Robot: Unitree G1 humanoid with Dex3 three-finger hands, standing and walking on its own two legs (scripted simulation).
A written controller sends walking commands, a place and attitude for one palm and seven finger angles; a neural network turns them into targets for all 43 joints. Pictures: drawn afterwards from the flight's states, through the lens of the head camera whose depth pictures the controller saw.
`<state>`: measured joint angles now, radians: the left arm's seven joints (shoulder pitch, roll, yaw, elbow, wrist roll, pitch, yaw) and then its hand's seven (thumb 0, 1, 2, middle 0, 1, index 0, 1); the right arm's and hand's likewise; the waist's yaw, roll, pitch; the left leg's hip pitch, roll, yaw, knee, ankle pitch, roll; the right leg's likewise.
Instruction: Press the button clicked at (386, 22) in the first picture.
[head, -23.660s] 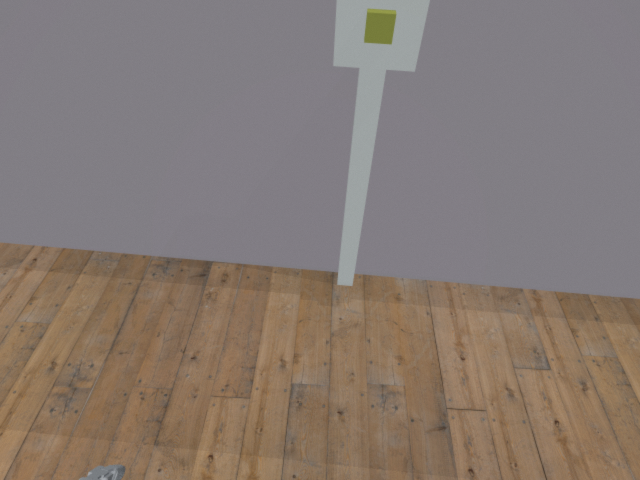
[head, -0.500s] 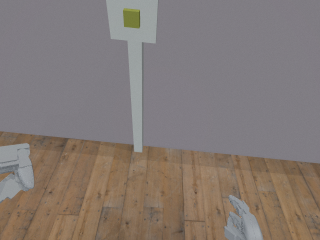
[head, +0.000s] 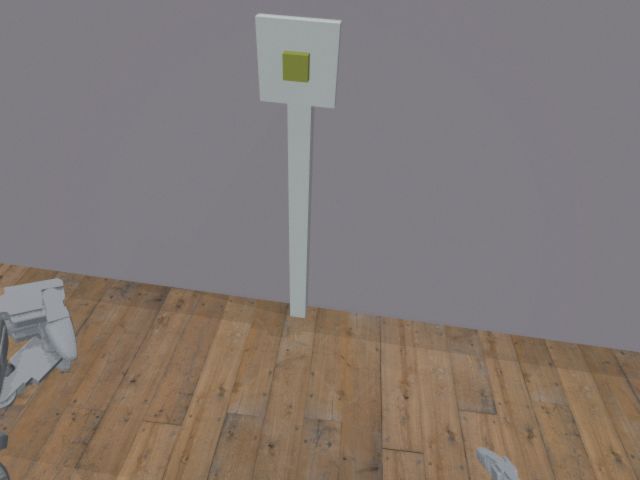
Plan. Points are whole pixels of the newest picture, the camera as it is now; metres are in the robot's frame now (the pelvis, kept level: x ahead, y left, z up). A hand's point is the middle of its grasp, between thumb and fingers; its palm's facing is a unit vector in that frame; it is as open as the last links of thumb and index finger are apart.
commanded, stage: stop stepping back and stand still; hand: left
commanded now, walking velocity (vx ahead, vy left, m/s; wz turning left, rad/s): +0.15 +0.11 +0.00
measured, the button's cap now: (296, 66) +0.89 +0.12 +0.20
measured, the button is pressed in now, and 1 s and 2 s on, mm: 0 0 0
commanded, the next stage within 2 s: let the arm hang, fingers relaxed in 0.58 s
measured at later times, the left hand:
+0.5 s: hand (33, 395) +0.13 +0.24 +0.18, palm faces +0.45 -0.78 -0.43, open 3.1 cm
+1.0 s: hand out of the picture +0.02 +0.22 -0.16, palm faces +0.07 -0.97 -0.24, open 3.4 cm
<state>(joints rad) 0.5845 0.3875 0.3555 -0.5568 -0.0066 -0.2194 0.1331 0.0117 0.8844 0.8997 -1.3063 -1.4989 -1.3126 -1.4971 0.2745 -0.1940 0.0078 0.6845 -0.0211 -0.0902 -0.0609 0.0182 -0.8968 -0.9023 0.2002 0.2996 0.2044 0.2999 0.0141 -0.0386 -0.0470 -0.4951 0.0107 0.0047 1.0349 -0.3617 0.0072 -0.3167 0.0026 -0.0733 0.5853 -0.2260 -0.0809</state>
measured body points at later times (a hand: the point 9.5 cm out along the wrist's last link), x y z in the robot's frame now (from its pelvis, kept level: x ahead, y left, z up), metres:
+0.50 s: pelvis -0.03 +0.00 +0.01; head -0.05 +0.00 +0.46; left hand +0.10 +0.28 +0.21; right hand +0.12 -0.23 -0.09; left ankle -0.01 +0.13 -0.69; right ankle +0.03 -0.08 -0.73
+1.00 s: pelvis -0.03 +0.02 +0.01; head -0.02 +0.03 +0.45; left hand +0.02 +0.27 -0.14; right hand +0.04 -0.22 -0.14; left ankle +0.00 +0.14 -0.73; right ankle +0.02 -0.08 -0.73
